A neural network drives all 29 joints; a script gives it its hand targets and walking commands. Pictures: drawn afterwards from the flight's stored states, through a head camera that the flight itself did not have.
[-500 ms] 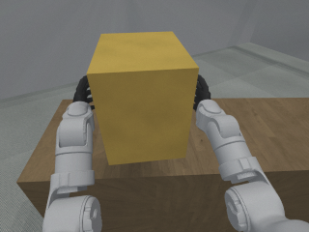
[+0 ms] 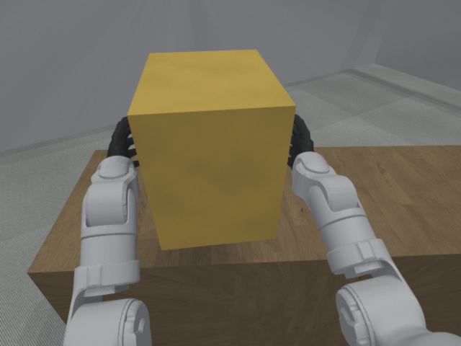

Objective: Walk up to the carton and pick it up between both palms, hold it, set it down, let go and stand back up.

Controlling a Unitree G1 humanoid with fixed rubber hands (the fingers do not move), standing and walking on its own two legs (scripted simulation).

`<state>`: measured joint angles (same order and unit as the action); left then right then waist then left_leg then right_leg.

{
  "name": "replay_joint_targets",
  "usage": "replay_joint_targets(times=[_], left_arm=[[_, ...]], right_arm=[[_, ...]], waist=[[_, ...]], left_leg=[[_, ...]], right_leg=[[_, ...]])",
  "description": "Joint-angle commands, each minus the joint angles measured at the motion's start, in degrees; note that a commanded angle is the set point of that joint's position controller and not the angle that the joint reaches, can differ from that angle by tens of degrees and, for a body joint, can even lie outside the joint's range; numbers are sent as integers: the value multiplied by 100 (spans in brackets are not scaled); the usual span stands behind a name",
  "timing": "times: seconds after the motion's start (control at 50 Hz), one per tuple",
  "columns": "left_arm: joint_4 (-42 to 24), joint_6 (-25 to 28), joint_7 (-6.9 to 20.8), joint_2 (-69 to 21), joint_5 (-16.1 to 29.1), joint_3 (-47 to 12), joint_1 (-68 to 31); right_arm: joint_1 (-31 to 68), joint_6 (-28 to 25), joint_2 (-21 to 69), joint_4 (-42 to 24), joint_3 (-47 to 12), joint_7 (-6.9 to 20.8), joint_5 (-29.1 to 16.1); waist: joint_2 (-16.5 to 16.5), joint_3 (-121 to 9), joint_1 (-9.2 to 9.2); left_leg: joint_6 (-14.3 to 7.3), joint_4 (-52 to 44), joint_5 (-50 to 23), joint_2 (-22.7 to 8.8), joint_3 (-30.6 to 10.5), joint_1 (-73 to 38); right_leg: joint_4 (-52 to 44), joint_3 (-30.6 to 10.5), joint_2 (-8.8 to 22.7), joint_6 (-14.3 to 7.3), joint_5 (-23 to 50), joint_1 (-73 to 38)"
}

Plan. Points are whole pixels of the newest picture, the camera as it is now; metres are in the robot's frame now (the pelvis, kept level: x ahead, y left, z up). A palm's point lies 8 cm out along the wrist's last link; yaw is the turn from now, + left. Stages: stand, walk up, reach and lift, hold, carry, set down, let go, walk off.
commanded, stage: hold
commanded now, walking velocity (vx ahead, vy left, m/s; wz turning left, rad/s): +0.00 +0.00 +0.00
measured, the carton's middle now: (211, 144) +0.42 +0.01 +0.19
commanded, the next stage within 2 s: none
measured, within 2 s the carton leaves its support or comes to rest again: neither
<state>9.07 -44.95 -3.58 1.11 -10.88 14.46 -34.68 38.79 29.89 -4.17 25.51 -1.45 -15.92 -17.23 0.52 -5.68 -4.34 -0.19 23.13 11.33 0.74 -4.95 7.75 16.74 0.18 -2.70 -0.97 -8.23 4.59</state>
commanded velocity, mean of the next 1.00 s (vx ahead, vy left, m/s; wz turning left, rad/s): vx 0.00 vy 0.00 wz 0.00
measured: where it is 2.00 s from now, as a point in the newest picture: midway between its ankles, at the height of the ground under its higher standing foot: outside the picture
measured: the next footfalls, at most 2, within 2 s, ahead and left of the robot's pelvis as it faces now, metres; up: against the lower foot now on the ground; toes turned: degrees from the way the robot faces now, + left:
none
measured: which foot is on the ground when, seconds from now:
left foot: down 0.00-1.00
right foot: down 0.00-1.00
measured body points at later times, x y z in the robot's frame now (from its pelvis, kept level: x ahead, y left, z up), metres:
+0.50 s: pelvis +0.00 +0.00 +0.00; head -0.07 +0.02 +0.45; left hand +0.38 +0.16 +0.20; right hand +0.37 -0.14 +0.20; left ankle +0.02 +0.11 -0.75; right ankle +0.01 -0.11 -0.75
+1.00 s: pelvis +0.00 +0.00 +0.00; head -0.06 +0.02 +0.45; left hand +0.37 +0.16 +0.21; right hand +0.37 -0.15 +0.20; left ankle +0.02 +0.11 -0.75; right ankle +0.01 -0.11 -0.75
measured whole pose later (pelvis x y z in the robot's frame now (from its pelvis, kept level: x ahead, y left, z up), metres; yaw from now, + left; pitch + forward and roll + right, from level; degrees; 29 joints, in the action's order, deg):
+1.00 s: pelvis +0.00 +0.00 +0.00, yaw +0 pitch -4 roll -1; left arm 10.4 -44.0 -3.6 0.6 -10.9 14.7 -35.3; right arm 38.6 29.7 -4.6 25.4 -1.6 -16.2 -17.3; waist 0.3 -5.7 -4.4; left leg -0.1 22.8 11.4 0.6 -4.9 7.3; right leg 16.4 0.1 -2.9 -1.0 -8.1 4.2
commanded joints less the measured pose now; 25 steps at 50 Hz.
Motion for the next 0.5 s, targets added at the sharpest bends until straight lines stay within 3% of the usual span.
replay_joint_targets(times=[0.0, 0.02, 0.12, 0.18, 0.22, 0.24, 0.26, 0.28, 0.34, 0.44, 0.48], left_arm=[[-1051, 660, 780, -4054, 1158, -3354, -5083], [-1142, 659, 770, -4075, 1178, -3356, -5143], [-796, 610, 833, -3947, 1011, -3098, -4906], [-795, 637, 849, -3910, 1000, -3112, -5038], [-686, 673, 824, -3979, 1038, -3002, -5220], [-509, 660, 840, -3929, 1002, -2951, -5162], [-419, 663, 868, -3867, 963, -2873, -4948], [-456, 684, 878, -3942, 978, -2873, -4969], [-660, 742, 849, -3985, 1022, -3007, -5046], [-1230, 800, 761, -4139, 1150, -3306, -5086], [-1373, 782, 732, -4079, 1183, -3353, -5105]], right_arm=[[5534, -463, 3904, -2338, -1949, 743, -584], [5596, -467, 3911, -2312, -2009, 766, -603], [5416, -458, 3881, -1981, -1954, 779, -594], [5660, -478, 3994, -2134, -2023, 760, -660], [5719, -492, 3985, -1930, -1867, 772, -590], [5764, -498, 4043, -2011, -1961, 765, -565], [5619, -492, 4005, -1908, -1921, 743, -547], [5631, -483, 4024, -1846, -1952, 749, -594], [5657, -553, 4080, -2032, -2043, 762, -763], [5537, -582, 4123, -2362, -2186, 725, -822], [5462, -535, 4013, -2377, -2138, 732, -851]], waist=[[-607, -2480, -135], [-468, -2680, -112], [-431, -2469, -70], [-319, -2573, -51], [-440, -2393, -46], [-263, -2294, 41], [-244, -2297, -50], [-191, -2420, -11], [-423, -2552, 16], [-441, -3002, -30], [-592, -2955, -55]], left_leg=[[274, -198, -1473, 72, 60, -1102], [268, -185, -1487, 56, 92, -1194], [202, -211, -1431, 91, 79, -952], [165, -229, -1415, 100, 149, -929], [191, -296, -1184, 69, 105, -773], [104, -306, -1157, 74, 125, -772], [99, -299, -1241, 76, 140, -794], [124, -299, -1218, 95, 176, -820], [153, -205, -1479, 99, 94, -894], [272, -44, -1999, 93, 88, -1268], [309, -22, -2078, 83, 44, -1227]], right_leg=[[-201, 74, -79, 247, 795, -133], [-182, 94, -121, 261, 761, -166], [-197, 47, -43, 289, 798, -380], [-189, 21, -61, 330, 862, -555], [-229, 10, -20, 285, 586, -350], [-236, 2, -6, 304, 675, -404], [-234, -13, -5, 326, 888, -451], [-192, 36, -41, 317, 806, -585], [-139, -23, -18, 289, 1033, -472], [-88, 53, -149, 287, 1353, -425], [-121, 37, -149, 259, 1372, -445]])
